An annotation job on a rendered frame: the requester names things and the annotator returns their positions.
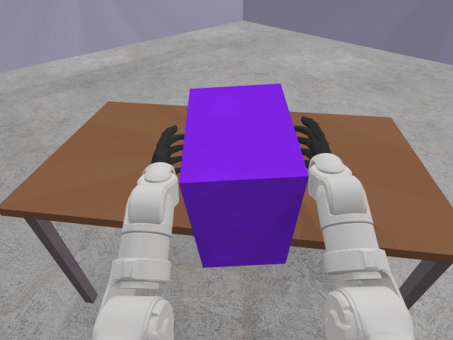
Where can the table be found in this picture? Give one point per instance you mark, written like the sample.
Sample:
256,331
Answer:
89,179

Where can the robot left upper arm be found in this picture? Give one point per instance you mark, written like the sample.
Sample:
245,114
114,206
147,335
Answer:
135,318

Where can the left robot hand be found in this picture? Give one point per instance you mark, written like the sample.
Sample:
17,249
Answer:
163,150

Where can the robot right upper arm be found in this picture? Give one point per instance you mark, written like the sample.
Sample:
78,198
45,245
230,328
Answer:
366,313

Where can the right robot hand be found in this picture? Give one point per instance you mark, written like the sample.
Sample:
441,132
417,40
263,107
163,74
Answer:
316,142

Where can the carton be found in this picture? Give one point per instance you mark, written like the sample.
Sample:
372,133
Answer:
242,174

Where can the left robot forearm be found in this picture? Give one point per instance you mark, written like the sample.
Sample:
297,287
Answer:
147,228

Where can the right robot forearm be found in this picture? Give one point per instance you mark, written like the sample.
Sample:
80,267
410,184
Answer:
352,251

